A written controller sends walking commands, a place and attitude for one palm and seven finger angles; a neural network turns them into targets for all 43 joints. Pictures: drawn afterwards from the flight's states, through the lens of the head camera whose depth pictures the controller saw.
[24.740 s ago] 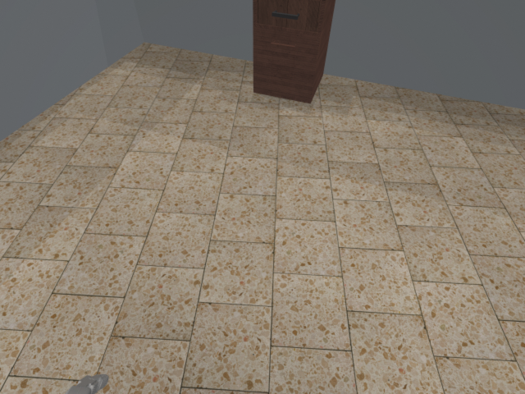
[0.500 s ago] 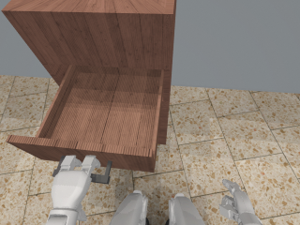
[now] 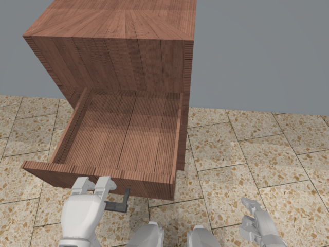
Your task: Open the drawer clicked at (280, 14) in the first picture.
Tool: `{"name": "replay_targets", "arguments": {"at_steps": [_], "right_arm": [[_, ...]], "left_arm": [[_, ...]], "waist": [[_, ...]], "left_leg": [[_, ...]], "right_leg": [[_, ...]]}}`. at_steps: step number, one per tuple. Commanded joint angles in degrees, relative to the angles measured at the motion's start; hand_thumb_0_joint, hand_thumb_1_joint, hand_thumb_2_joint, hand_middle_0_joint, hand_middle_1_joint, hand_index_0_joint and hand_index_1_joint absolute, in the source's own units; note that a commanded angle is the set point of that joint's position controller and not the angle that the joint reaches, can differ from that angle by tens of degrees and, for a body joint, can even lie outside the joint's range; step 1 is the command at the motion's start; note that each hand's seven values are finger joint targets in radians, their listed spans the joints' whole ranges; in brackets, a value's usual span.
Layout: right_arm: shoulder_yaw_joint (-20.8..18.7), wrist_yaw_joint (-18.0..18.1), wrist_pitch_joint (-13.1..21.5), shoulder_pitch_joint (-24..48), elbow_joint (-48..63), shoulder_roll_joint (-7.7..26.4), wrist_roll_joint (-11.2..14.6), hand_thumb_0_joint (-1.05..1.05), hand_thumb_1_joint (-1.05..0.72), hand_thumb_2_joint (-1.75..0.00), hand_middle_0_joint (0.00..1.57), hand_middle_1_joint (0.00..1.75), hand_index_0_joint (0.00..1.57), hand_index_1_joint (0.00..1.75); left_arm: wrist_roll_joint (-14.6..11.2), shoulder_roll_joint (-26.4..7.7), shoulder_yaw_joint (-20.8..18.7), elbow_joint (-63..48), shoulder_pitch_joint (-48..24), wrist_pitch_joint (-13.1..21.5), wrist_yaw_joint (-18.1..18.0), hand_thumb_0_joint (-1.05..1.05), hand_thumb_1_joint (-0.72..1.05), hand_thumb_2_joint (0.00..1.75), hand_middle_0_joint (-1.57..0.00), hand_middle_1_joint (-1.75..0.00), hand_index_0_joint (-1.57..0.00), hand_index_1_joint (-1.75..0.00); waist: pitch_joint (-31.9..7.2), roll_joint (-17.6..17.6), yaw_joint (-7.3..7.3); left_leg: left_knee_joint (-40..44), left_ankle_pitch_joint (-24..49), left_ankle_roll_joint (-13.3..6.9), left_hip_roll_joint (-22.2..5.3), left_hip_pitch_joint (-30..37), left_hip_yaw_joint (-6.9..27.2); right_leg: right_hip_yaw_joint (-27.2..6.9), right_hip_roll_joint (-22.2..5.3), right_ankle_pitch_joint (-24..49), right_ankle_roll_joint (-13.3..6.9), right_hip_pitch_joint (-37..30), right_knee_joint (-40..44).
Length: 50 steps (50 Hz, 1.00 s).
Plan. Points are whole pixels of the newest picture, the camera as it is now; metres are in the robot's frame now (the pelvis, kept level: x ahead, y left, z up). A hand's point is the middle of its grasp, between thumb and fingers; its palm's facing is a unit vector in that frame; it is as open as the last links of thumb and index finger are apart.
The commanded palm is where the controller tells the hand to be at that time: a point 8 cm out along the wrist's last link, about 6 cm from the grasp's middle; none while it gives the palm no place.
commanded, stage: lift the hand off the handle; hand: left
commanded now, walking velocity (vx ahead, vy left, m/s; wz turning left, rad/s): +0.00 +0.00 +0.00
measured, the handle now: (100, 196) +0.25 +0.21 -0.08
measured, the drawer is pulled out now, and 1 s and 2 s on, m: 0.28 0.28 0.28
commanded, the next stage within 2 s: draw the hand back to the body in 1.42 s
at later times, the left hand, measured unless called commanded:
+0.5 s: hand (88, 211) +0.20 +0.20 -0.01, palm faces -0.05 -0.13 -0.99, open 13.8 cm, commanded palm +0.19 +0.19 +0.05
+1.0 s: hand (83, 204) +0.21 +0.20 +0.03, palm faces -0.03 -0.13 -0.99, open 13.8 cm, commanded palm +0.19 +0.19 +0.09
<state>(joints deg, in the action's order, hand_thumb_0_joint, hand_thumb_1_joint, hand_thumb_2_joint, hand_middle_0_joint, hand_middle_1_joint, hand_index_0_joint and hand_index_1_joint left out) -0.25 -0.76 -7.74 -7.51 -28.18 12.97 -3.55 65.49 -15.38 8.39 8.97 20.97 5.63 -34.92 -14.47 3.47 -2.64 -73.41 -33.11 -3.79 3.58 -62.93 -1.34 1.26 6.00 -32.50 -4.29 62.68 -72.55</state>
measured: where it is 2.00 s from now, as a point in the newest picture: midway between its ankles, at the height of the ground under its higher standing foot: outside the picture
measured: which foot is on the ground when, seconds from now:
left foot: down 0.00-1.00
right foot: down 0.00-1.00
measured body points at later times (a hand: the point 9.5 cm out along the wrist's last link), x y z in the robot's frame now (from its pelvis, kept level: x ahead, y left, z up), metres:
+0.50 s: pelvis +0.01 +0.00 +0.02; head +0.07 -0.03 +0.47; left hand +0.20 +0.20 +0.05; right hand +0.21 -0.23 -0.08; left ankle +0.01 +0.08 -0.62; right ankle +0.01 -0.08 -0.62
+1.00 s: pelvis +0.02 -0.01 +0.05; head +0.06 -0.04 +0.49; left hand +0.20 +0.20 +0.08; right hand +0.21 -0.23 -0.06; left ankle +0.01 +0.08 -0.62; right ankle +0.01 -0.08 -0.62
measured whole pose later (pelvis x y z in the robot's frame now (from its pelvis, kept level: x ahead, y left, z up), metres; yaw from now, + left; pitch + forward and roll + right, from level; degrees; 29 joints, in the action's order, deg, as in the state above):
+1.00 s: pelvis +0.02 -0.01 +0.05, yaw -1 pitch +16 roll +0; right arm -0.6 -2.0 -8.7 -10.5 -26.4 14.0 -2.0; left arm 61.9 -17.6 7.5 2.1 26.0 3.2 -30.6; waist -11.9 4.0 -2.5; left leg -60.1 -29.5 -3.2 3.2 -46.4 -1.5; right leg -0.6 6.5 -28.8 -4.7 46.7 -60.0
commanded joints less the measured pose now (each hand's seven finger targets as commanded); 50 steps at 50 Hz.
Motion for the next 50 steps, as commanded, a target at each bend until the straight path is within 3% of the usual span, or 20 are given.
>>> {"name": "replay_targets", "arguments": {"at_steps": [1,3,6,7,13,16,18,19,25,26,31,32,34,37,38,44,45,48,49,50], "right_arm": [[-2.2,0.07,1.83,3.67,8.95,5.97,-0.23,0.0,-0.9,-0.9,0.2,0.3,0.2,0.3],[-2.06,0.16,1.94,3.48,9.2,5.86,-0.03,0.0,-0.9,-0.9,0.2,0.3,0.2,0.3],[-2.38,-0.08,1.79,3.05,9.62,6.05,-0.01,0.0,-0.9,-0.9,0.2,0.3,0.2,0.3],[-2.41,-0.07,1.78,3.14,9.81,5.94,0.18,0.0,-0.9,-0.9,0.2,0.3,0.2,0.3],[-1.93,0.04,2.08,2.96,9.95,5.81,0.22,0.0,-0.9,-0.9,0.2,0.3,0.2,0.3],[-2.02,-0.62,1.91,3.07,10.18,5.86,0.17,0.0,-0.9,-0.9,0.2,0.3,0.2,0.3],[-1.93,-0.51,1.87,3.04,10.19,5.91,0.32,0.0,-0.9,-0.9,0.2,0.3,0.2,0.3],[-1.91,-0.77,1.82,3.02,10.25,5.87,0.16,0.0,-0.9,-0.9,0.2,0.3,0.2,0.3],[-2.35,-0.35,1.6,3.18,10.41,6.05,0.59,0.0,-0.9,-0.9,0.2,0.3,0.2,0.3],[-2.39,-0.47,1.54,2.92,10.3,6.13,0.38,0.0,-0.9,-0.9,0.2,0.3,0.2,0.3],[-2.41,-0.44,1.64,2.64,10.53,6.11,0.61,0.0,-0.9,-0.9,0.2,0.3,0.2,0.3],[-2.51,-0.42,1.71,2.8,10.46,6.06,0.74,0.0,-0.9,-0.9,0.2,0.3,0.2,0.3],[-2.41,-0.59,1.74,2.46,10.31,6.08,0.65,0.0,-0.9,-0.9,0.2,0.3,0.2,0.3],[-2.42,-0.71,1.55,2.68,10.32,6.06,1.05,0.0,-0.9,-0.9,0.2,0.3,0.2,0.3],[-2.3,-0.61,1.51,2.95,10.31,6.19,1.16,0.0,-0.9,-0.9,0.2,0.3,0.2,0.3],[-2.44,-0.92,1.53,2.46,10.7,6.16,1.42,0.0,-0.9,-0.9,0.2,0.3,0.2,0.3],[-2.52,-0.8,1.54,2.7,10.88,6.2,1.61,0.0,-0.9,-0.9,0.2,0.3,0.2,0.3],[-2.57,-0.94,1.48,2.46,10.91,6.34,1.38,0.0,-0.9,-0.9,0.2,0.3,0.2,0.3],[-2.59,-1.07,1.53,2.16,10.87,6.37,1.24,0.0,-0.9,-0.9,0.2,0.3,0.2,0.3],[-2.55,-0.98,1.57,2.49,11.07,6.21,1.47,0.0,-0.9,-0.9,0.2,0.3,0.2,0.3]], "left_arm": [[0.7,-7.33,-4.3,-11.06,-2.31,0.25,-2.49,0.0,-0.5,0.3,-0.3,-1.2,-0.3,-1.2],[0.21,-8.18,-5.5,-11.43,-1.47,-0.06,-2.53,0.0,-0.5,0.3,-0.3,-1.2,-0.3,-1.2],[-0.36,-6.77,-3.97,-13.09,-1.5,-0.84,-2.11,0.0,-0.5,0.3,-0.3,-1.2,-0.3,-1.2],[-0.74,-6.25,-3.16,-13.48,-1.26,-0.92,-1.81,0.0,-0.5,0.3,-0.3,-1.2,-0.3,-1.2],[-1.78,-8.39,-5.51,-13.98,1.97,-0.11,-1.15,0.0,-0.5,0.3,-0.3,-1.2,-0.3,-1.2],[-1.44,-6.94,-3.76,-14.23,3.5,-0.13,-0.56,0.0,-0.5,0.3,-0.3,-1.2,-0.3,-1.2],[-1.88,-8.37,-5.48,-13.93,3.74,-0.12,-0.44,0.0,-0.5,0.3,-0.3,-1.2,-0.3,-1.2],[-1.63,-7.2,-4.23,-13.46,3.68,-0.4,-0.26,0.0,-0.5,0.3,-0.3,-1.2,-0.3,-1.2],[-1.94,-8.97,-6.07,-14.01,1.7,-0.52,-0.23,0.0,-0.5,0.3,-0.3,-1.2,-0.3,-1.2],[-1.63,-9.1,-5.93,-14.86,0.34,-0.66,-0.25,0.0,-0.5,0.3,-0.3,-1.2,-0.3,-1.2],[-2.79,-9.59,-6.31,-17.07,2.25,-0.44,0.32,0.0,-0.5,0.3,-0.3,-1.2,-0.3,-1.2],[-3.08,-8.73,-5.29,-17.22,2.41,-0.42,0.53,0.0,-0.5,0.3,-0.3,-1.2,-0.3,-1.2],[-3.12,-9.38,-6.18,-16.82,3.04,-0.53,0.7,0.0,-0.5,0.3,-0.3,-1.2,-0.3,-1.2],[-3.26,-8.3,-5.01,-15.06,3.21,-1.02,1.26,0.0,-0.5,0.3,-0.3,-1.2,-0.3,-1.2],[-3.57,-9.43,-6.49,-14.17,3.47,-1.24,1.29,0.0,-0.5,0.3,-0.3,-1.2,-0.3,-1.2],[-3.49,-10.0,-6.6,-16.63,3.63,-1.62,1.66,0.0,-0.5,0.3,-0.3,-1.2,-0.3,-1.2],[-3.71,-9.65,-6.08,-17.1,4.11,-1.46,1.75,0.0,-0.5,0.3,-0.3,-1.2,-0.3,-1.2],[-3.91,-9.63,-5.66,-18.86,1.91,-1.69,2.16,0.0,-0.5,0.3,-0.3,-1.2,-0.3,-1.2],[-3.34,-9.96,-5.9,-18.93,2.27,-1.57,2.1,0.0,-0.5,0.3,-0.3,-1.2,-0.3,-1.2],[-3.85,-9.13,-5.27,-18.2,3.92,-1.65,2.28,0.0,-0.5,0.3,-0.3,-1.2,-0.3,-1.2]], "waist": [[-13.45,-1.87,1.12],[-13.04,-2.02,0.99],[-14.34,-2.45,1.32],[-13.09,-1.82,1.46],[-12.92,-3.33,0.95],[-11.95,-2.4,1.08],[-9.68,-3.1,1.03],[-10.3,-3.76,1.23],[-8.0,-3.58,1.37],[-9.87,-3.68,1.35],[-11.21,-2.21,0.97],[-9.72,-1.61,1.25],[-10.68,-3.15,1.13],[-7.06,-4.3,1.52],[-6.56,-5.62,1.38],[-8.59,-4.27,0.61],[-7.17,-2.79,0.76],[-7.06,-3.78,1.54],[-7.12,-3.04,1.07],[-5.09,-3.43,1.26]], "left_leg": [[9.67,15.21,1.62,-1.65,16.08,3.53],[10.36,15.79,1.44,-1.74,16.66,3.82],[10.65,16.65,1.51,-1.72,18.33,3.28],[11.21,16.72,1.44,-1.61,18.45,3.51],[12.21,18.92,1.19,-1.32,18.97,3.39],[12.49,18.68,1.48,-1.41,19.93,2.92],[13.3,18.02,1.26,-1.36,19.04,3.15],[13.14,17.26,1.31,-1.34,18.92,2.82],[14.32,14.23,1.01,-1.25,18.67,2.57],[14.16,14.17,1.11,-1.32,19.34,2.29],[15.36,17.17,1.07,-1.12,22.05,2.3],[15.81,17.64,0.94,-1.13,22.53,2.41],[15.94,18.63,1.08,-1.15,22.66,2.37],[17.03,16.52,0.92,-1.18,21.62,2.47],[17.47,16.49,0.83,-1.15,21.33,2.52],[18.74,17.39,0.87,-1.0,23.88,1.83],[19.34,17.53,0.79,-0.91,24.58,2.08],[19.65,18.06,0.68,-1.21,25.9,2.18],[19.61,17.83,0.87,-1.24,26.21,2.04],[20.23,17.22,0.7,-1.2,25.83,2.28]], "right_leg": [[-4.29,-2.2,11.34,-0.39,-7.09,12.62],[-3.97,-2.06,12.35,-0.59,-8.65,13.06],[-4.83,-2.0,13.53,-0.39,-9.55,13.9],[-4.13,-2.14,14.0,-0.37,-10.43,14.25],[-5.5,-2.16,18.85,-0.38,-14.21,15.32],[-5.61,-2.17,17.51,-0.39,-13.1,15.97],[-5.84,-2.13,18.37,-0.55,-14.77,16.86],[-6.11,-2.24,17.29,-0.27,-14.45,16.87],[-6.85,-2.61,15.66,-0.11,-16.33,19.11],[-7.69,-2.68,14.67,-0.05,-15.76,19.23],[-7.83,-2.49,18.68,-0.2,-18.61,19.67],[-7.24,-2.55,19.89,-0.27,-19.03,20.11],[-8.17,-2.47,21.26,-0.08,-19.71,20.17],[-6.95,-2.74,19.68,0.17,-20.34,21.41],[-7.74,-2.68,20.31,0.11,-21.2,22.12],[-8.9,-2.8,21.25,0.23,-23.53,23.24],[-8.22,-2.79,21.38,-0.02,-23.83,23.54],[-8.32,-2.82,21.13,0.01,-23.34,24.37],[-8.81,-2.63,19.94,-0.01,-22.43,24.32],[-7.83,-2.77,20.06,-0.01,-23.36,24.72]]}}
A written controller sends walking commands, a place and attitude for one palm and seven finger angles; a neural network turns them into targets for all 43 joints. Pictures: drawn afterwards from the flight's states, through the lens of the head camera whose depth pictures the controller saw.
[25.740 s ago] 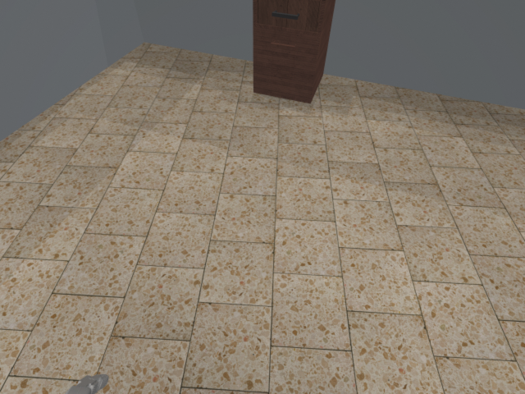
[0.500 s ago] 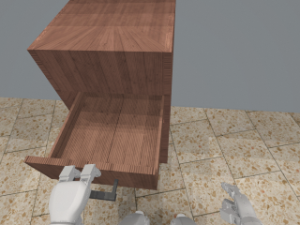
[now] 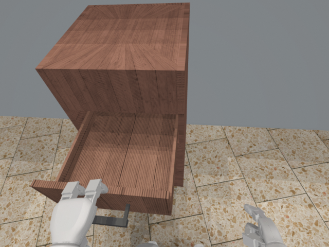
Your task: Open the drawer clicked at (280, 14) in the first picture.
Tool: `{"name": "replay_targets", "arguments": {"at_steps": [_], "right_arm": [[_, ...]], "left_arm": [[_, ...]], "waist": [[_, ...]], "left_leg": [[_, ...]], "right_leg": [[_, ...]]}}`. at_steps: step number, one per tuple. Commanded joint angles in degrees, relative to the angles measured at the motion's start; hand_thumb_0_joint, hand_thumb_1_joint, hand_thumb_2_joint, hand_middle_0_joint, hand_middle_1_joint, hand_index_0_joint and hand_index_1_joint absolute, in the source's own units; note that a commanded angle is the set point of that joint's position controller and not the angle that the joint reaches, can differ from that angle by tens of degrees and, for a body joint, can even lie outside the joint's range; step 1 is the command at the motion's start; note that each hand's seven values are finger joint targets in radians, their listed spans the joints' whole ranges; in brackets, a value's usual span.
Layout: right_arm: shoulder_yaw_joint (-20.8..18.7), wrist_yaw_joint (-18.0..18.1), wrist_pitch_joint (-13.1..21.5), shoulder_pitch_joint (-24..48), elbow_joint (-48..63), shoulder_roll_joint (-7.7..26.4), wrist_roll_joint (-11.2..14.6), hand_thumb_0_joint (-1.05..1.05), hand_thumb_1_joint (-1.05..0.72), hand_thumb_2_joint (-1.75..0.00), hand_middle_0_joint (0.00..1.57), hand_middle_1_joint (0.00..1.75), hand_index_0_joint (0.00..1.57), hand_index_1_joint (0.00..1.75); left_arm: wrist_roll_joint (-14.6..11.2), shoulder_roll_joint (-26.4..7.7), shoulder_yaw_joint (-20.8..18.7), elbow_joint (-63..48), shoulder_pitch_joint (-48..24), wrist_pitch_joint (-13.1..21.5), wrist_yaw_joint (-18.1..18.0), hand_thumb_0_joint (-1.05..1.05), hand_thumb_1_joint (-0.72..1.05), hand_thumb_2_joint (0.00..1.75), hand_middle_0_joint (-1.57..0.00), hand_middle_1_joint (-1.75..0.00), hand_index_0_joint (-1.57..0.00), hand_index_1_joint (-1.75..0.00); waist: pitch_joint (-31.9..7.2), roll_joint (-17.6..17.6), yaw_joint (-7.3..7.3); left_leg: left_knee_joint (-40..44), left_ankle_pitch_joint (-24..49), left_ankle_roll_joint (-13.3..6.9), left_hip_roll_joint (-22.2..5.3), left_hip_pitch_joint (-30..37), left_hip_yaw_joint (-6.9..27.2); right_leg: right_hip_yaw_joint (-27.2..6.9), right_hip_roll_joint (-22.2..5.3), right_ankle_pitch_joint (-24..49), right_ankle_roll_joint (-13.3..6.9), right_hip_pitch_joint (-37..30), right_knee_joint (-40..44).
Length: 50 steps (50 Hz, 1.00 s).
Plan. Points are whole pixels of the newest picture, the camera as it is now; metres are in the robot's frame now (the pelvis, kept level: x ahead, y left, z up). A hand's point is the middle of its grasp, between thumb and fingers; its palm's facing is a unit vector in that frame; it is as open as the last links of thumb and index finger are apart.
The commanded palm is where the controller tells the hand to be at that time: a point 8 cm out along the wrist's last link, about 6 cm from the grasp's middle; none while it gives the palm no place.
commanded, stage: lift the hand off the handle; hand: left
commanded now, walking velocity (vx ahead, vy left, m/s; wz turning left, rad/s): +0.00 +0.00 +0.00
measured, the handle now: (102, 212) +0.23 +0.22 -0.13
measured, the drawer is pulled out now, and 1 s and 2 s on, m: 0.28 0.28 0.28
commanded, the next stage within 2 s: draw the hand back to the body in 0.42 s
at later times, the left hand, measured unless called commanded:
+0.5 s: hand (85, 219) +0.18 +0.20 +0.01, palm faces -0.02 -0.15 -0.99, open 13.8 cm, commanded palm +0.17 +0.20 +0.06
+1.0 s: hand (56, 217) +0.17 +0.22 +0.08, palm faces +0.02 -0.11 -0.99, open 13.8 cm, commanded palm +0.15 +0.23 +0.14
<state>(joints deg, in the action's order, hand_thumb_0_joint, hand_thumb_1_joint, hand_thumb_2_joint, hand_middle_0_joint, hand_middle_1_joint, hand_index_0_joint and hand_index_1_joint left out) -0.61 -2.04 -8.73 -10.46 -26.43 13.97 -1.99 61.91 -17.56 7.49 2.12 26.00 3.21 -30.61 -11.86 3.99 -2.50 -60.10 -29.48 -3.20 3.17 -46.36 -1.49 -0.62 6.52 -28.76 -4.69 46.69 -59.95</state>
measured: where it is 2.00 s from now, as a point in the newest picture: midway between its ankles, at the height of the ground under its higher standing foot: outside the picture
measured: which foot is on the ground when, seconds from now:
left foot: down 0.00-1.00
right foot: down 0.00-1.00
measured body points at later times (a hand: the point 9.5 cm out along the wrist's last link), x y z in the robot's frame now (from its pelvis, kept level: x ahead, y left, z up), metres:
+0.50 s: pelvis +0.00 +0.00 +0.01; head +0.04 -0.03 +0.46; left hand +0.18 +0.20 +0.06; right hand +0.21 -0.21 -0.08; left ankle +0.00 +0.09 -0.67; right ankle +0.00 -0.07 -0.67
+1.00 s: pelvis +0.00 +0.00 +0.03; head +0.02 -0.03 +0.48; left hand +0.16 +0.23 +0.13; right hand +0.21 -0.21 -0.05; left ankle +0.00 +0.09 -0.67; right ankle +0.00 -0.07 -0.67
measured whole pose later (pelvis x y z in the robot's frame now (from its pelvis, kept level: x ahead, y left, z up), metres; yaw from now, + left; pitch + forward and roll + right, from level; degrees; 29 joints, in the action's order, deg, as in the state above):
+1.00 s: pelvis +0.00 +0.00 +0.03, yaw -1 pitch +8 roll +0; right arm 0.2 -2.2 -7.8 -11.0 -24.9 14.7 -0.6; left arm 56.5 -24.0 3.2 -14.7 34.4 3.7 -20.6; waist -8.4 4.6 -4.8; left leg -48.0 -25.0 -3.5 3.2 -31.1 -1.7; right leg -2.2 6.4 -24.2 -4.2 31.6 -48.0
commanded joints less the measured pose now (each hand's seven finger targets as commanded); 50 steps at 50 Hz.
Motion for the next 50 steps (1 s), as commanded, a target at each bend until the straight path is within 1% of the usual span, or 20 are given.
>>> {"name": "replay_targets", "arguments": {"at_steps": [1,6,8,11,12,16,17,21,25,29,30,32,37,39,41,42,46,47,49,50], "right_arm": [[-2.22,0.03,2.52,5.22,9.21,5.42,-0.28,0.0,-0.9,-0.9,0.2,0.3,0.2,0.3],[-2.09,-0.22,2.55,5.33,9.97,5.23,0.09,0.0,-0.9,-0.9,0.2,0.3,0.2,0.3],[-2.06,-0.16,2.46,5.61,10.13,5.24,0.42,0.0,-0.9,-0.9,0.2,0.3,0.2,0.3],[-2.27,-0.72,2.4,5.41,10.37,5.33,0.28,0.0,-0.9,-0.9,0.2,0.3,0.2,0.3],[-2.33,-0.71,2.4,5.52,10.52,5.32,0.39,0.0,-0.9,-0.9,0.2,0.3,0.2,0.3],[-2.18,-0.93,2.51,5.25,10.97,5.34,0.33,0.0,-0.9,-0.9,0.2,0.3,0.2,0.3],[-2.26,-0.92,2.51,5.5,10.8,5.28,0.48,0.0,-0.9,-0.9,0.2,0.3,0.2,0.3],[-1.98,-1.47,2.51,5.16,11.18,5.22,0.41,0.0,-0.9,-0.9,0.2,0.3,0.2,0.3],[-2.2,-1.53,2.4,5.31,11.79,5.19,0.34,0.0,-0.9,-0.9,0.2,0.3,0.2,0.3],[-2.03,-1.23,2.55,5.48,12.16,5.34,-0.19,0.0,-0.9,-0.9,0.2,0.3,0.2,0.3],[-2.19,-0.78,2.46,5.58,11.82,5.22,0.14,0.0,-0.9,-0.9,0.2,0.3,0.2,0.3],[-1.92,-0.95,2.55,6.05,11.44,5.11,0.36,0.0,-0.9,-0.9,0.2,0.3,0.2,0.3],[-1.77,-0.63,2.77,7.09,10.84,5.24,1.76,0.0,-0.9,-0.9,0.2,0.3,0.2,0.3],[-1.4,-0.45,3.0,7.56,10.71,5.29,2.12,0.0,-0.9,-0.9,0.2,0.3,0.2,0.3],[-1.22,-0.18,3.36,7.59,11.14,5.2,2.17,0.0,-0.9,-0.9,0.2,0.3,0.2,0.3],[-1.32,0.02,3.45,7.8,10.94,5.08,2.17,0.0,-0.9,-0.9,0.2,0.3,0.2,0.3],[-1.1,0.05,3.86,6.73,10.98,5.19,1.11,0.0,-0.9,-0.9,0.2,0.3,0.2,0.3],[-1.22,0.12,3.7,7.01,10.8,5.12,1.11,0.0,-0.9,-0.9,0.2,0.3,0.2,0.3],[-1.01,-0.26,3.45,6.81,10.94,5.38,0.66,0.0,-0.9,-0.9,0.2,0.3,0.2,0.3],[-1.46,-0.03,3.3,7.13,11.14,5.29,1.17,0.0,-0.9,-0.9,0.2,0.3,0.2,0.3]], "left_arm": [[0.18,-7.71,-5.12,-12.01,-2.02,0.83,-2.04,0.0,-0.5,0.3,-0.3,-1.2,-0.3,-1.2],[-0.34,-8.42,-6.35,-12.31,1.73,0.31,-1.67,0.0,-0.5,0.3,-0.3,-1.2,-0.3,-1.2],[-0.98,-8.18,-6.08,-13.25,1.5,0.29,-1.37,0.0,-0.5,0.3,-0.3,-1.2,-0.3,-1.2],[-0.53,-7.3,-4.71,-14.98,1.35,-0.26,-0.91,0.0,-0.5,0.3,-0.3,-1.2,-0.3,-1.2],[-0.87,-6.23,-3.24,-15.25,1.47,-0.38,-0.58,0.0,-0.5,0.3,-0.3,-1.2,-0.3,-1.2],[-0.83,-7.2,-3.87,-16.75,1.43,-0.67,0.06,0.0,-0.5,0.3,-0.3,-1.2,-0.3,-1.2],[-0.97,-6.03,-2.67,-15.78,1.45,-0.65,0.35,0.0,-0.5,0.3,-0.3,-1.2,-0.3,-1.2],[-0.23,-6.6,-3.77,-15.08,3.62,-0.3,0.44,0.0,-0.5,0.3,-0.3,-1.2,-0.3,-1.2],[0.33,-6.18,-3.37,-16.79,2.81,-0.23,-0.19,0.0,-0.5,0.3,-0.3,-1.2,-0.3,-1.2],[0.3,-11.26,-7.87,-23.39,0.84,0.11,-1.13,0.0,-0.5,0.3,-0.3,-1.2,-0.3,-1.2],[-0.27,-11.69,-9.09,-23.28,2.96,0.35,-1.28,0.0,-0.5,0.3,-0.3,-1.2,-0.3,-1.2],[-1.13,-10.24,-7.57,-23.77,3.43,0.17,-0.82,0.0,-0.5,0.3,-0.3,-1.2,-0.3,-1.2],[-4.54,-9.04,-6.75,-19.81,5.93,-1.89,2.6,0.0,-0.5,0.3,-0.3,-1.2,-0.3,-1.2],[-5.46,-10.6,-7.82,-19.67,6.16,-2.26,4.63,0.0,-0.5,0.3,-0.3,-1.2,-0.3,-1.2],[-5.83,-12.01,-8.17,-22.94,6.38,-1.82,6.16,0.0,-0.5,0.3,-0.3,-1.2,-0.3,-1.2],[-6.05,-11.66,-7.4,-23.99,5.61,-1.36,6.96,0.0,-0.5,0.3,-0.3,-1.2,-0.3,-1.2],[-5.15,-16.48,-12.3,-28.82,5.06,0.95,7.78,0.0,-0.5,0.3,-0.3,-1.2,-0.3,-1.2],[-5.28,-15.55,-11.68,-29.45,5.17,1.49,7.87,0.0,-0.5,0.3,-0.3,-1.2,-0.3,-1.2],[-5.09,-17.59,-14.6,-30.02,4.68,1.62,7.53,0.0,-0.5,0.3,-0.3,-1.2,-0.3,-1.2],[-5.82,-15.75,-13.5,-30.36,5.73,1.77,7.61,0.0,-0.5,0.3,-0.3,-1.2,-0.3,-1.2]], "waist": [[-8.79,-3.77,0.79],[-9.48,-5.06,-0.09],[-8.5,-3.77,-0.08],[-9.1,-3.79,-0.02],[-7.2,-3.68,0.45],[-7.77,-4.48,-0.08],[-5.66,-5.08,0.41],[-6.03,-6.08,-0.54],[-6.03,-3.72,-0.49],[-10.32,-1.72,-1.13],[-9.65,-1.53,-1.31],[-8.86,-0.66,-0.85],[-3.04,-7.16,-0.27],[-3.73,-9.17,-0.89],[-4.15,-7.58,-1.37],[-2.21,-7.12,-1.11],[-2.84,-2.73,-1.94],[-0.52,-0.68,-1.77],[-0.8,-0.45,-1.9],[1.21,0.71,-1.72]], "left_leg": [[7.02,14.16,0.33,-1.01,10.04,2.36],[7.66,15.05,0.38,-0.86,10.15,2.11],[8.61,16.65,0.34,-0.74,10.97,2.5],[8.85,17.17,0.42,-1.1,12.92,2.18],[9.22,17.01,0.3,-1.06,13.19,2.4],[10.08,17.14,0.39,-1.33,14.47,2.49],[10.09,16.38,0.3,-1.34,14.02,2.43],[10.17,16.5,0.72,-1.44,13.26,2.37],[9.86,16.18,0.75,-1.44,13.71,2.46],[9.32,17.18,1.04,-1.08,16.62,2.19],[9.76,17.69,0.83,-1.18,16.38,2.3],[10.44,18.97,0.84,-1.0,17.22,2.61],[13.5,16.95,0.08,-1.39,15.84,3.25],[14.78,17.17,-0.09,-1.22,15.91,2.92],[15.87,17.07,-0.21,-1.3,17.73,2.81],[16.43,16.33,-0.33,-1.31,18.43,2.76],[16.65,17.57,0.08,-1.56,22.34,2.61],[17.13,16.68,0.14,-1.63,22.5,2.75],[16.97,16.51,0.6,-1.71,22.99,3.09],[17.55,15.4,0.35,-1.86,22.78,3.28]], "right_leg": [[-6.4,-3.12,15.76,0.25,-6.31,11.95],[-6.93,-3.25,18.25,0.44,-9.42,12.29],[-6.59,-3.24,20.46,0.15,-10.77,12.44],[-6.81,-3.09,19.42,0.23,-9.68,13.1],[-6.22,-3.14,19.59,0.19,-9.73,13.46],[-6.57,-3.17,18.29,0.26,-9.91,14.07],[-6.54,-3.21,18.42,0.26,-9.58,14.53],[-6.48,-3.05,17.78,0.13,-9.22,13.76],[-6.19,-2.94,16.83,-0.23,-8.58,13.23],[-9.17,-3.03,16.65,-0.65,-8.62,13.78],[-8.06,-2.9,18.74,-0.63,-10.85,13.61],[-7.33,-3.02,19.7,-0.5,-11.16,13.89],[-6.55,-3.53,20.49,0.93,-14.35,17.2],[-7.76,-4.12,22.09,1.49,-17.05,18.5],[-7.91,-4.56,20.95,1.5,-17.96,19.71],[-7.73,-4.65,19.74,1.42,-17.62,20.69],[-8.99,-4.54,17.23,0.48,-15.94,21.84],[-8.31,-4.41,16.19,0.2,-15.48,22.03],[-9.03,-4.2,14.21,-0.11,-14.11,22.11],[-7.75,-4.05,13.92,-0.13,-14.51,22.18]]}}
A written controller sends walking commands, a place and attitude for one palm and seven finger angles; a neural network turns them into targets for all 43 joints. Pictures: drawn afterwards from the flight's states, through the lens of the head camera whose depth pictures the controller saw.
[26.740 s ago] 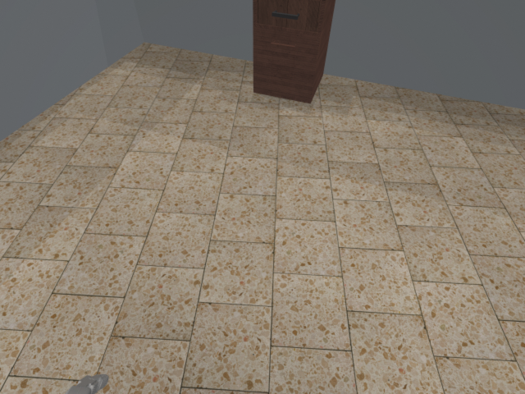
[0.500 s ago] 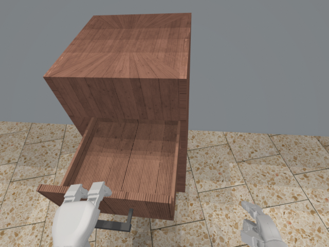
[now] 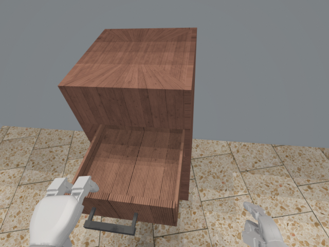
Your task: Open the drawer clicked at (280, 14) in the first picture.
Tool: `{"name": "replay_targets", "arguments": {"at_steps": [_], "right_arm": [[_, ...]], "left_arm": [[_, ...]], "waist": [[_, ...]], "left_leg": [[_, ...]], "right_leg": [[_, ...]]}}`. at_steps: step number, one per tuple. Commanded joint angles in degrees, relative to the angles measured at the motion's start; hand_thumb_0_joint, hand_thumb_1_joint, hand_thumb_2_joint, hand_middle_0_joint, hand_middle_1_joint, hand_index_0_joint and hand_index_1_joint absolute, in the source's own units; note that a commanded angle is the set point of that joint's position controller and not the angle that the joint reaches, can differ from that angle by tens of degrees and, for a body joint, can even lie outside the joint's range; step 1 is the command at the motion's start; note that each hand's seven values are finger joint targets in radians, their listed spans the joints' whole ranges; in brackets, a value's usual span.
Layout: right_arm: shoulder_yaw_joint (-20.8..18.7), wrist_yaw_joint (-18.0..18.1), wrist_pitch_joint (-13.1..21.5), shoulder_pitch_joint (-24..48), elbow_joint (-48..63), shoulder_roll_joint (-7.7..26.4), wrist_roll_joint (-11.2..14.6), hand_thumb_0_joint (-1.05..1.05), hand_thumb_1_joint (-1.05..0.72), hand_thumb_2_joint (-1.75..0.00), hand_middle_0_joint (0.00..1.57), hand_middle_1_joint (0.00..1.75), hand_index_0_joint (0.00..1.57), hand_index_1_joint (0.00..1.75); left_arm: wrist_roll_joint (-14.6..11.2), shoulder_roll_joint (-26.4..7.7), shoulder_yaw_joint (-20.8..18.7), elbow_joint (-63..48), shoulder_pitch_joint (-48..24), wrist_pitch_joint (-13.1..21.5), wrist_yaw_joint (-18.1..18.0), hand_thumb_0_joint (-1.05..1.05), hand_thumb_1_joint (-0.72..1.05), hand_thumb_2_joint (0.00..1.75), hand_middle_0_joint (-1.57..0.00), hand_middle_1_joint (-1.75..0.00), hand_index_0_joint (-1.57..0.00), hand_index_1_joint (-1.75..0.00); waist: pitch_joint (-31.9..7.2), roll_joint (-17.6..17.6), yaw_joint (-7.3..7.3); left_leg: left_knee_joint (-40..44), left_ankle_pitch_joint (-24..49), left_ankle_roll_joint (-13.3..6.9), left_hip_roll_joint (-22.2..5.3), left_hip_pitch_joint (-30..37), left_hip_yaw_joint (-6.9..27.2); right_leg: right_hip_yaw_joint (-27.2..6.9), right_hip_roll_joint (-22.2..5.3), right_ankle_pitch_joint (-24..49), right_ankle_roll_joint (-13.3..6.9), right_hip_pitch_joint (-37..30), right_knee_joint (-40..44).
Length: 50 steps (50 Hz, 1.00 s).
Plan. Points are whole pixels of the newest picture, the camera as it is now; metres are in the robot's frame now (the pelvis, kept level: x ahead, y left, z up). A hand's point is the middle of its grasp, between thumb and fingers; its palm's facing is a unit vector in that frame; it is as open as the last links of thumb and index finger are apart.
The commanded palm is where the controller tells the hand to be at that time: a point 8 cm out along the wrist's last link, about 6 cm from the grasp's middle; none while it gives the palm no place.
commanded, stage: draw the hand back to the body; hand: left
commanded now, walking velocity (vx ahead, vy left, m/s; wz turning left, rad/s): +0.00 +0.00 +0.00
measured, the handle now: (111, 220) +0.22 +0.21 -0.16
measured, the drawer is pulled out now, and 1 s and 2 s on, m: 0.28 0.28 0.28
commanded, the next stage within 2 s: step back with the hand held close in 1.12 s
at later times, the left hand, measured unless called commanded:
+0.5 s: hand (49, 187) +0.18 +0.23 +0.15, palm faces +0.34 -0.85 -0.39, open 12.3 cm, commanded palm +0.13 +0.27 +0.17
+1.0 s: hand (28, 173) +0.19 +0.24 +0.20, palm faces +0.44 -0.80 -0.40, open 8.0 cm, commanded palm +0.13 +0.28 +0.22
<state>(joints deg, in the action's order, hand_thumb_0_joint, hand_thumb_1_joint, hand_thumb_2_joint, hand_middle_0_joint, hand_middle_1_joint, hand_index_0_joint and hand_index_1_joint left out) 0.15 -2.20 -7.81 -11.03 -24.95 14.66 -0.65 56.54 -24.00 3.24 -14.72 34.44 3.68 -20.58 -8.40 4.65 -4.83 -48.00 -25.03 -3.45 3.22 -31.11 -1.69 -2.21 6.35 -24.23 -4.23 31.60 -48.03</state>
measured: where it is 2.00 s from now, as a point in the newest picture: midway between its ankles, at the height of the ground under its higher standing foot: outside the picture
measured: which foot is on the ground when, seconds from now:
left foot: down 0.00-1.00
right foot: down 0.00-1.00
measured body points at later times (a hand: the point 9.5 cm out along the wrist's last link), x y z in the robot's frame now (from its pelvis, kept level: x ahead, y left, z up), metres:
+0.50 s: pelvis +0.01 +0.00 +0.03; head +0.01 -0.02 +0.48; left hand +0.16 +0.27 +0.18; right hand +0.21 -0.20 -0.05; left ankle -0.01 +0.08 -0.70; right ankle -0.01 -0.08 -0.70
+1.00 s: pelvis +0.02 +0.00 +0.04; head +0.01 -0.04 +0.49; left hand +0.16 +0.28 +0.22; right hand +0.24 -0.20 -0.04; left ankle -0.01 +0.08 -0.70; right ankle -0.01 -0.08 -0.70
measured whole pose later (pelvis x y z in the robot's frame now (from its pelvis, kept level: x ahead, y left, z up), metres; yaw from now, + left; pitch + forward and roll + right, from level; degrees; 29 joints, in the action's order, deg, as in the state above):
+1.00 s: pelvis +0.02 +0.00 +0.04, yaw +4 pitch -1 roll +0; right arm 1.2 3.9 4.9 -9.4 -33.6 12.4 2.6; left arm -5.8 -19.3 -16.5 -28.4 32.4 5.0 -6.7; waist -0.6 4.6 -2.6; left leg -27.9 -17.0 -2.9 4.1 -9.1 3.0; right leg 0.4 5.0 -16.6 -4.2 7.6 -25.7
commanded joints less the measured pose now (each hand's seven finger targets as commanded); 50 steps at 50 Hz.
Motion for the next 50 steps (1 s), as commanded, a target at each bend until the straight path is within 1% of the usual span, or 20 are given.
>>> {"name": "replay_targets", "arguments": {"at_steps": [1,5,6,7,8,9,10,11,12,13,14,18,19,24,30,32,38,41,44,50], "right_arm": [[-2.24,-0.05,2.27,7.09,9.77,4.77,-0.45,0.0,-0.9,-0.9,0.2,0.3,0.2,0.3],[-2.47,0.47,2.13,8.14,9.54,4.74,0.92,0.0,-0.9,-0.9,0.2,0.3,0.2,0.3],[-2.4,0.56,2.16,8.06,9.49,5.04,0.84,0.0,-0.9,-0.9,0.2,0.3,0.2,0.3],[-1.99,2.14,5.61,3.0,10.81,0.98,4.02,0.0,-0.9,-0.9,0.2,0.3,0.2,0.3],[-1.99,3.5,8.79,3.35,10.25,2.52,4.42,0.0,-0.9,-0.9,0.2,0.3,0.2,0.3],[-1.44,4.15,10.42,3.17,9.65,2.31,4.36,0.0,-0.9,-0.9,0.2,0.3,0.2,0.3],[-1.04,5.52,10.28,3.33,9.33,3.29,3.85,0.0,-0.9,-0.9,0.2,0.3,0.2,0.3],[-0.56,6.45,11.14,4.44,9.28,2.97,3.85,0.0,-0.9,-0.9,0.2,0.3,0.2,0.3],[-0.24,7.06,12.04,4.44,8.66,3.61,3.33,0.0,-0.9,-0.9,0.2,0.3,0.2,0.3],[0.13,7.61,13.18,5.38,7.87,3.69,3.19,0.0,-0.9,-0.9,0.2,0.3,0.2,0.3],[0.44,7.93,14.25,4.85,7.38,2.85,3.25,0.0,-0.9,-0.9,0.2,0.3,0.2,0.3],[0.94,7.96,16.33,4.91,4.04,2.78,3.07,0.0,-0.9,-0.9,0.2,0.3,0.2,0.3],[0.96,7.81,16.44,4.46,3.9,1.96,3.35,0.0,-0.9,-0.9,0.2,0.3,0.2,0.3],[-0.07,6.99,16.62,5.14,2.78,2.34,3.28,0.0,-0.9,-0.9,0.2,0.3,0.2,0.3],[-0.87,6.91,16.89,6.14,1.72,3.3,2.96,0.0,-0.9,-0.9,0.2,0.3,0.2,0.3],[-0.89,7.11,16.61,6.69,1.28,3.17,2.99,0.0,-0.9,-0.9,0.2,0.3,0.2,0.3],[-0.56,7.23,16.82,7.63,0.76,3.16,3.17,0.0,-0.9,-0.9,0.2,0.3,0.2,0.3],[-0.67,6.99,16.87,7.79,0.74,2.82,3.21,0.0,-0.9,-0.9,0.2,0.3,0.2,0.3],[-0.96,6.52,16.12,8.03,0.07,2.79,3.12,0.0,-0.9,-0.9,0.2,0.3,0.2,0.3],[-1.15,6.46,15.13,8.5,0.67,3.23,2.88,0.0,-0.9,-0.9,0.2,0.3,0.2,0.3]], "left_arm": [[-0.34,-10.9,-11.39,-13.72,-3.16,1.14,-2.51,0.0,-0.5,0.3,-0.3,-1.2,-0.3,-1.2],[-3.86,-9.59,-11.33,-12.72,-1.19,0.29,-0.83,0.0,-0.5,0.3,-0.3,-1.2,-0.3,-1.2],[-4.19,-11.73,-13.33,-12.82,-1.03,0.18,-0.14,0.0,-0.5,0.3,-0.3,-1.2,-0.3,-1.2],[-45.55,12.11,-3.89,-10.32,-0.94,-1.41,4.45,0.0,-0.47,0.32,-0.3,-1.18,-0.3,-1.18],[-49.2,6.39,-7.11,-13.0,-1.76,-0.8,6.53,0.0,-0.43,0.33,-0.29,-1.15,-0.29,-1.15],[-49.92,4.04,-8.95,-14.92,-1.59,-0.16,7.19,0.0,-0.4,0.34,-0.29,-1.13,-0.29,-1.13],[-53.52,1.34,-11.18,-16.83,0.26,0.72,7.74,0.0,-0.36,0.36,-0.29,-1.11,-0.29,-1.11],[-55.45,1.46,-9.81,-20.65,-1.26,1.45,8.66,0.0,-0.32,0.37,-0.29,-1.09,-0.29,-1.09],[-56.03,-0.75,-11.71,-21.8,-2.9,2.17,8.97,0.0,-0.29,0.39,-0.29,-1.07,-0.29,-1.07],[-56.82,-3.32,-14.43,-23.04,-4.36,2.66,9.0,0.0,-0.26,0.4,-0.28,-1.04,-0.28,-1.04],[-57.86,-2.34,-13.24,-25.69,-4.57,2.78,9.36,0.0,-0.22,0.42,-0.28,-1.02,-0.28,-1.02],[-59.11,-4.66,-18.36,-23.59,-3.99,3.54,10.41,0.0,-0.08,0.48,-0.27,-0.93,-0.27,-0.93],[-59.82,-2.84,-17.49,-23.23,-1.81,3.37,10.87,0.0,-0.05,0.5,-0.27,-0.91,-0.27,-0.91],[-61.48,-0.63,-18.04,-22.77,1.57,3.72,12.62,0.0,0.13,0.57,-0.25,-0.8,-0.25,-0.8],[-61.23,-3.56,-21.53,-26.62,-0.16,4.27,12.55,0.0,0.34,0.66,-0.24,-0.66,-0.24,-0.66],[-61.36,-4.76,-23.31,-26.21,-0.97,4.18,12.29,0.0,0.41,0.69,-0.24,-0.62,-0.24,-0.62],[-61.6,-6.73,-26.69,-28.42,-6.0,4.96,12.15,0.0,0.62,0.78,-0.22,-0.48,-0.22,-0.48],[-62.06,-6.1,-27.04,-27.5,-4.93,5.09,12.19,0.0,0.73,0.82,-0.21,-0.41,-0.21,-0.41],[-62.48,-2.36,-24.55,-22.24,-1.95,4.36,13.1,0.0,0.83,0.87,-0.21,-0.34,-0.21,-0.34],[-62.24,-5.77,-27.01,-25.16,-4.11,4.93,13.33,0.0,0.9,0.9,-0.2,-0.3,-0.2,-0.3]], "waist": [[-4.24,-1.27,0.49],[-3.3,-4.25,0.88],[-5.26,-5.83,0.4],[-2.88,-5.47,5.65],[-3.78,-7.08,4.46],[-3.01,-3.87,4.18],[-1.68,-7.47,3.29],[-0.4,-8.3,3.93],[0.31,-7.6,3.4],[3.32,-4.01,3.11],[4.7,-3.15,3.6],[8.82,2.12,2.89],[8.12,2.87,3.24],[4.0,-0.29,3.13],[0.06,-3.84,2.77],[1.03,-4.57,2.62],[3.66,0.78,2.47],[3.95,-1.04,2.29],[6.18,-3.27,2.68],[2.06,-3.27,2.14]], "left_leg": [[4.96,11.4,0.77,-2.14,7.95,3.34],[6.91,11.38,0.17,-1.86,7.03,3.68],[7.05,12.34,0.21,-1.88,7.39,3.61],[9.75,11.94,-0.73,-4.19,15.86,4.96],[11.24,13.9,-0.52,-5.12,17.92,6.17],[11.74,14.63,-0.36,-5.01,18.76,6.22],[12.83,16.47,-0.15,-4.86,17.8,6.15],[13.75,16.45,0.05,-4.8,17.1,5.92],[14.7,16.16,0.09,-4.24,16.93,5.58],[15.26,15.55,0.3,-4.02,16.61,5.38],[16.31,15.53,0.71,-4.26,15.83,6.08],[18.29,16.6,1.6,-4.07,16.44,6.58],[18.97,17.24,2.13,-4.4,17.2,6.73],[20.3,21.66,2.37,-4.83,20.14,6.52],[20.76,27.13,1.96,-4.71,22.89,5.74],[21.02,26.03,1.87,-4.54,22.78,5.4],[22.08,25.04,2.14,-4.24,23.98,5.41],[22.81,25.27,2.29,-4.72,23.95,5.89],[22.82,25.28,1.99,-4.5,23.04,5.21],[22.8,25.38,1.57,-4.25,23.88,4.59]], "right_leg": [[-6.4,-3.9,9.0,-0.49,1.03,10.22],[-5.16,-4.2,12.63,0.56,-3.19,11.08],[-5.45,-4.44,13.85,0.9,-4.35,11.35],[1.54,-4.96,13.2,1.93,-12.9,11.29],[1.1,-4.56,11.78,2.16,-10.95,12.27],[1.07,-5.18,10.39,2.34,-11.45,12.63],[1.83,-5.69,12.76,2.42,-12.67,13.79],[1.75,-6.73,14.08,2.91,-13.68,14.9],[1.71,-7.03,14.73,2.85,-14.55,16.23],[1.23,-7.33,14.52,2.64,-13.65,18.16],[1.55,-8.01,14.34,2.57,-14.66,18.28],[1.73,-7.59,15.14,1.61,-15.31,21.84],[2.0,-7.68,15.23,1.74,-16.49,21.29],[2.55,-7.2,18.74,2.15,-20.29,21.8],[2.33,-7.35,24.1,2.57,-22.8,22.68],[2.19,-7.43,24.14,2.69,-22.67,23.37],[1.54,-7.18,23.05,2.32,-22.03,25.69],[2.09,-7.3,22.58,2.36,-22.93,25.0],[1.99,-7.31,24.16,2.64,-22.99,25.51],[1.41,-7.7,25.89,2.93,-24.93,26.06]]}}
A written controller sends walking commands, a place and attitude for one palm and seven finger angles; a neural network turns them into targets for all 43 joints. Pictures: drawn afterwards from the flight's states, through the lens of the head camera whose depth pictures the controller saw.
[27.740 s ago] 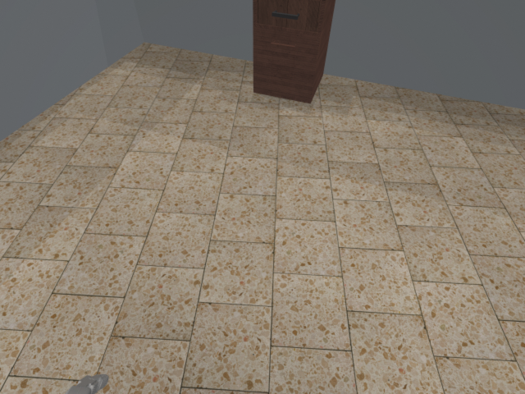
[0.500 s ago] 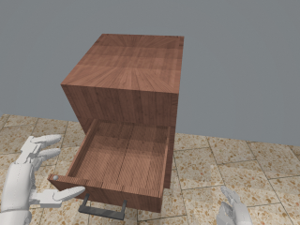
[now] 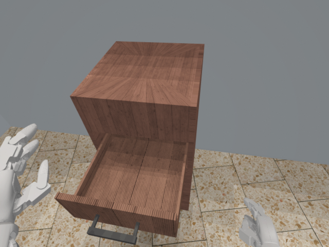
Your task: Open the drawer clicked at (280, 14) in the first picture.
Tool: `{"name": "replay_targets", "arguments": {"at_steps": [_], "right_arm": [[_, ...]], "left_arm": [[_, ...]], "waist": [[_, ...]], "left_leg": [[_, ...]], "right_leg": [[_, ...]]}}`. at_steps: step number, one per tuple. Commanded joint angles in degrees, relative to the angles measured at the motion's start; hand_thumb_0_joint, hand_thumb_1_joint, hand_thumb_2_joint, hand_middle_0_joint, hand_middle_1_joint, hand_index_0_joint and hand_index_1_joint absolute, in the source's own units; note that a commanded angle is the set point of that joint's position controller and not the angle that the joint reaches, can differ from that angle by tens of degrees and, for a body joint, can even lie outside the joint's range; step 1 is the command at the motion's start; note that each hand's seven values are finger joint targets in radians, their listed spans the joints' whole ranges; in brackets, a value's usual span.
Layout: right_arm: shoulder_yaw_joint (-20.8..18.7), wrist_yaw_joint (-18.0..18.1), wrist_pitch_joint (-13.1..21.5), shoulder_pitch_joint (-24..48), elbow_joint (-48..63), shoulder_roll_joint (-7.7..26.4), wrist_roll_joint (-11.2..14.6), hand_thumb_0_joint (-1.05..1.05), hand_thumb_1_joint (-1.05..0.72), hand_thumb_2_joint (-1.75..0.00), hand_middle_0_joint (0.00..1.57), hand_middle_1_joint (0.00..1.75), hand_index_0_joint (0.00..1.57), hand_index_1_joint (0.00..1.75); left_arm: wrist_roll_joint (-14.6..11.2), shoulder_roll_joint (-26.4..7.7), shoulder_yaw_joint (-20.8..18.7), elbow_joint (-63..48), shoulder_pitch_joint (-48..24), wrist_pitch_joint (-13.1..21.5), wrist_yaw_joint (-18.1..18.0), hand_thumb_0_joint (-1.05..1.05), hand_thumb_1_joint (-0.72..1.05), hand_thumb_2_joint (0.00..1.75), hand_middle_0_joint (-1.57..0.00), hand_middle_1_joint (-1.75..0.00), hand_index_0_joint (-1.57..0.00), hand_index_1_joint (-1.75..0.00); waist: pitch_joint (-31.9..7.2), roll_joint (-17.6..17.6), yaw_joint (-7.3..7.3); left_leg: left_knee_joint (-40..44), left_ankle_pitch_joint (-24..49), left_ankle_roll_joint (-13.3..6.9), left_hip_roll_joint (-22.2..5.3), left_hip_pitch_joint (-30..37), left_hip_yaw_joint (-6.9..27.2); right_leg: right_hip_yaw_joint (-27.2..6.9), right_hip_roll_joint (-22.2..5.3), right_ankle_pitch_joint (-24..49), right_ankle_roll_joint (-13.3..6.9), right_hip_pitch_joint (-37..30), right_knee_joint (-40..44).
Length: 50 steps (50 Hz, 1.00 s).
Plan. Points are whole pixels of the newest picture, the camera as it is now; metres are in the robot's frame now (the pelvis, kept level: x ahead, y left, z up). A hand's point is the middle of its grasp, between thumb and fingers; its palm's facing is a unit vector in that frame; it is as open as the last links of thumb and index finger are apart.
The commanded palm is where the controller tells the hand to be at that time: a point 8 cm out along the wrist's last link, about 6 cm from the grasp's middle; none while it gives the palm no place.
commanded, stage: draw the hand back to the body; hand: left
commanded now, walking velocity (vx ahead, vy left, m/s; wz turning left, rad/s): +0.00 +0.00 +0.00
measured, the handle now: (114, 228) +0.22 +0.20 -0.20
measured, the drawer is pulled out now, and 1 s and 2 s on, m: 0.28 0.28 0.28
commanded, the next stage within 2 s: step back with the hand held close in 0.12 s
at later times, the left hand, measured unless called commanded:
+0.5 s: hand (53, 193) +0.18 +0.23 +0.13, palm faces +0.27 -0.84 -0.48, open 7.4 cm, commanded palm +0.11 +0.28 +0.18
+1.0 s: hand (22, 233) +0.11 +0.24 +0.15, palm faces +0.36 -0.81 -0.47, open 7.4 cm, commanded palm +0.05 +0.28 +0.18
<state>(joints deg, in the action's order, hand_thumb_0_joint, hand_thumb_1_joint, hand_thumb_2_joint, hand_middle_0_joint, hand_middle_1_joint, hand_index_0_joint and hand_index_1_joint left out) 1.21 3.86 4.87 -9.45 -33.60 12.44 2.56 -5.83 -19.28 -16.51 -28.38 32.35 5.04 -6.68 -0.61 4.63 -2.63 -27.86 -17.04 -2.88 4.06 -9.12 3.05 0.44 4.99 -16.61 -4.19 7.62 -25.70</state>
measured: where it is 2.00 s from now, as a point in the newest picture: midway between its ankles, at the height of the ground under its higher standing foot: outside the picture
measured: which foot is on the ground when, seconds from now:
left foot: down 0.00-1.00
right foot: down 0.00-1.00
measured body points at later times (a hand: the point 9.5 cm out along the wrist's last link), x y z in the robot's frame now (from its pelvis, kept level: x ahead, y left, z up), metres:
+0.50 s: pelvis -0.02 +0.00 +0.00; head +0.02 -0.01 +0.45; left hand +0.16 +0.27 +0.16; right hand +0.16 -0.25 -0.09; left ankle -0.02 +0.09 -0.74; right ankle -0.03 -0.07 -0.74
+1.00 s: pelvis -0.08 +0.00 -0.01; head -0.05 +0.00 +0.43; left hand +0.08 +0.28 +0.17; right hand +0.10 -0.22 -0.10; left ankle -0.02 +0.09 -0.74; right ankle -0.03 -0.07 -0.74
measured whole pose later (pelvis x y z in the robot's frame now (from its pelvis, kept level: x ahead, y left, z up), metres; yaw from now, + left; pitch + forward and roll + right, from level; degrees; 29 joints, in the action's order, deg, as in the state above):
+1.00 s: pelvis -0.08 +0.00 -0.01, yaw +0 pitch +2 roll -1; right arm 0.9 4.1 2.7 -10.3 -31.2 10.8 -0.5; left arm -2.8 -21.7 -19.4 -37.9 39.2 7.6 -10.6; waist 1.6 0.8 -0.9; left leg -36.2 -13.3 -2.7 3.8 -25.0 2.4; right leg 2.4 4.4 -12.0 -3.6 23.4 -33.7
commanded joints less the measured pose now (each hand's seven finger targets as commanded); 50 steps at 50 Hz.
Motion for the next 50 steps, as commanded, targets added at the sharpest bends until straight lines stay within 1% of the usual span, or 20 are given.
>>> {"name": "replay_targets", "arguments": {"at_steps": [1,3,11,12,13,14,16,19,22,23,28,30,34,39,42,43,44,47,48,50], "right_arm": [[-2.21,0.51,2.47,7.05,9.56,5.28,-0.25,0.0,-0.9,-0.9,0.2,0.3,0.2,0.3],[-1.88,0.68,2.96,7.29,9.58,5.44,-0.32,0.0,-0.9,-0.9,0.2,0.3,0.2,0.3],[-2.05,0.81,2.84,7.24,8.84,5.09,-0.18,0.0,-0.9,-0.9,0.2,0.3,0.2,0.3],[-3.06,0.67,1.88,4.33,10.91,7.63,-0.53,0.0,-0.9,-0.9,0.2,0.3,0.2,0.3],[-3.21,0.63,1.78,4.05,9.7,7.07,-1.01,0.0,-0.9,-0.9,0.2,0.3,0.2,0.3],[-3.66,0.63,1.06,4.7,8.08,7.12,-2.19,0.0,-0.9,-0.9,0.2,0.3,0.2,0.3],[-4.1,-0.68,-0.6,4.71,9.45,6.77,-1.15,0.0,-0.9,-0.9,0.2,0.3,0.2,0.3],[-4.74,-1.68,-2.0,5.21,10.02,6.77,-0.38,0.0,-0.9,-0.9,0.2,0.3,0.2,0.3],[-4.98,-1.62,-2.59,6.77,11.43,7.04,0.07,0.0,-0.9,-0.9,0.2,0.3,0.2,0.3],[-4.93,-1.19,-2.46,7.2,11.73,7.54,-0.03,0.0,-0.9,-0.9,0.2,0.3,0.2,0.3],[-4.52,0.15,-2.25,6.4,12.69,7.2,-0.21,0.0,-0.9,-0.9,0.2,0.3,0.2,0.3],[-4.45,0.16,-2.35,5.9,12.6,6.5,-0.42,0.0,-0.9,-0.9,0.2,0.3,0.2,0.3],[-4.84,0.14,-2.8,5.78,11.35,5.92,-1.2,0.0,-0.9,-0.9,0.2,0.3,0.2,0.3],[-4.86,0.66,-2.25,4.96,10.93,6.48,-2.71,0.0,-0.9,-0.9,0.2,0.3,0.2,0.3],[-4.63,1.01,-1.01,4.23,11.2,6.8,-3.49,0.0,-0.9,-0.9,0.2,0.3,0.2,0.3],[-4.64,1.44,-0.49,4.27,11.08,7.35,-3.82,0.0,-0.9,-0.9,0.2,0.3,0.2,0.3],[-4.37,1.57,-0.17,3.44,10.85,6.87,-4.03,0.0,-0.9,-0.9,0.2,0.3,0.2,0.3],[-4.18,1.18,0.8,3.45,10.96,7.07,-3.25,0.0,-0.9,-0.9,0.2,0.3,0.2,0.3],[-4.36,1.25,0.82,3.16,11.02,7.43,-3.14,0.0,-0.9,-0.9,0.2,0.3,0.2,0.3],[-4.39,0.4,0.76,2.83,10.68,6.53,-2.56,0.0,-0.9,-0.9,0.2,0.3,0.2,0.3]], "left_arm": [[0.06,-9.81,-6.43,-12.4,-1.76,3.66,-0.56,0.0,0.9,0.9,-0.2,-0.3,-0.2,-0.3],[0.21,-11.84,-7.71,-15.18,-3.77,3.82,-0.9,0.0,0.9,0.9,-0.2,-0.3,-0.2,-0.3],[0.09,-9.22,-6.19,-10.87,-1.47,3.43,-1.25,0.0,0.9,0.9,-0.2,-0.3,-0.2,-0.3],[1.3,-20.44,-17.42,-18.52,-11.66,6.7,-2.34,0.0,0.9,0.9,-0.2,-0.3,-0.2,-0.3],[1.7,-20.26,-17.9,-16.75,-12.32,8.28,-2.27,0.0,0.9,0.9,-0.2,-0.3,-0.2,-0.3],[2.46,-13.69,-12.79,-10.41,-4.86,8.24,-2.21,0.0,0.9,0.9,-0.2,-0.3,-0.2,-0.3],[2.66,-6.97,-7.86,-4.89,2.68,7.0,-1.3,0.0,0.9,0.9,-0.2,-0.3,-0.2,-0.3],[2.51,-6.96,-7.55,-7.13,6.69,7.51,-0.82,0.0,0.9,0.9,-0.2,-0.3,-0.2,-0.3],[2.49,-11.16,-9.77,-15.12,6.38,8.14,-1.36,0.0,0.9,0.9,-0.2,-0.3,-0.2,-0.3],[2.55,-13.89,-11.37,-18.45,4.79,8.46,-1.8,0.0,0.9,0.9,-0.2,-0.3,-0.2,-0.3],[2.27,-17.44,-14.26,-25.04,5.91,8.47,-3.45,0.0,0.9,0.9,-0.2,-0.3,-0.2,-0.3],[2.03,-16.29,-14.37,-23.48,8.23,8.2,-3.56,0.0,0.9,0.9,-0.2,-0.3,-0.2,-0.3],[1.84,-13.27,-13.98,-16.88,12.01,7.47,-3.46,0.0,0.9,0.9,-0.2,-0.3,-0.2,-0.3],[2.71,-10.52,-10.96,-15.21,10.24,7.04,-4.13,0.0,0.9,0.9,-0.2,-0.3,-0.2,-0.3],[3.4,-10.09,-9.82,-18.28,8.58,6.92,-4.74,0.0,0.9,0.9,-0.2,-0.3,-0.2,-0.3],[3.73,-12.33,-11.19,-21.05,6.14,7.27,-5.15,0.0,0.9,0.9,-0.2,-0.3,-0.2,-0.3],[3.55,-11.36,-10.35,-21.36,6.21,7.31,-5.34,0.0,0.9,0.9,-0.2,-0.3,-0.2,-0.3],[3.22,-12.76,-11.41,-24.53,4.78,7.64,-5.26,0.0,0.9,0.9,-0.2,-0.3,-0.2,-0.3],[3.34,-14.71,-12.54,-26.1,3.11,7.79,-5.44,0.0,0.9,0.9,-0.2,-0.3,-0.2,-0.3],[2.69,-14.23,-12.17,-22.89,1.94,8.47,-4.92,0.0,0.9,0.9,-0.2,-0.3,-0.2,-0.3]], "waist": [[-5.49,-1.92,0.08],[-5.88,1.44,-0.04],[-1.97,-1.7,0.28],[3.76,-1.98,1.78],[4.26,-1.67,2.31],[4.5,-7.79,2.89],[-0.2,-9.71,2.97],[-6.11,-6.38,3.1],[-9.63,-5.66,2.97],[-10.23,-3.73,2.97],[-12.58,1.7,2.88],[-12.13,2.09,2.8],[-9.52,-0.75,3.27],[-5.51,-0.41,3.82],[-5.2,2.31,3.74],[-5.23,3.14,3.78],[-5.91,1.5,3.73],[-8.27,-1.09,3.25],[-8.99,-3.24,3.59],[-7.16,-9.74,3.99]], "left_leg": [[2.53,17.43,0.98,-5.09,2.26,-0.29],[2.42,17.51,1.18,-4.78,2.7,-0.24],[3.61,14.34,1.09,-5.06,1.63,0.22],[2.69,10.21,-0.22,-5.66,-2.48,4.97],[1.66,7.66,0.23,-5.38,-2.07,5.28],[0.38,9.13,0.11,-5.32,-2.98,6.36],[-2.13,11.07,-0.23,-5.46,-2.14,4.52],[-1.6,15.98,-0.36,-6.73,-1.81,3.05],[-0.25,20.54,-0.63,-8.31,-3.51,3.47],[-0.06,21.87,-0.57,-8.73,-3.93,3.76],[1.01,26.99,-0.58,-10.96,-7.23,6.84],[1.48,28.34,-0.35,-11.55,-8.19,7.73],[2.97,25.52,-0.41,-12.66,-12.09,9.16],[6.03,16.0,-1.5,-14.38,-20.09,12.29],[7.68,8.82,-2.64,-15.87,-23.29,13.5],[7.93,7.37,-3.05,-16.59,-24.63,13.47],[7.63,6.44,-3.13,-16.29,-25.06,14.34],[2.63,3.58,-2.5,-14.06,-24.55,11.23],[-1.18,0.54,-1.35,-11.51,-24.13,9.15],[-8.66,-9.56,0.88,-5.63,-21.07,5.05]], "right_leg": [[-1.58,-6.39,18.27,2.85,-0.91,3.78],[-2.13,-6.23,18.28,2.6,-0.63,4.79],[-1.6,-6.05,13.92,2.69,0.66,5.3],[-9.98,-8.87,15.88,2.57,4.56,9.02],[-11.9,-10.67,15.22,1.55,6.03,10.47],[-10.81,-10.31,15.54,1.74,5.42,9.97],[-10.94,-11.96,18.23,3.95,3.61,8.86],[-8.51,-12.4,24.07,4.76,0.55,5.35],[-7.37,-11.46,25.59,4.99,-2.03,1.85],[-7.74,-11.26,26.39,4.82,-1.86,1.06],[-6.43,-9.39,24.9,3.59,-3.95,-2.77],[-5.24,-8.51,21.4,3.33,-3.49,-3.9],[-4.49,-7.58,14.83,3.0,-1.9,-4.34],[-4.33,-5.93,3.61,2.71,-0.29,-6.69],[-4.37,-5.16,-4.41,2.97,0.66,-9.76],[-4.72,-4.78,-4.59,3.14,0.42,-10.25],[-4.58,-4.84,-5.07,3.09,-0.13,-10.37],[-7.91,-7.64,2.23,2.63,-1.72,-6.83],[-12.57,-10.22,4.48,1.33,-0.56,-3.31],[-22.19,-18.33,-7.32,-2.33,6.6,7.34]]}}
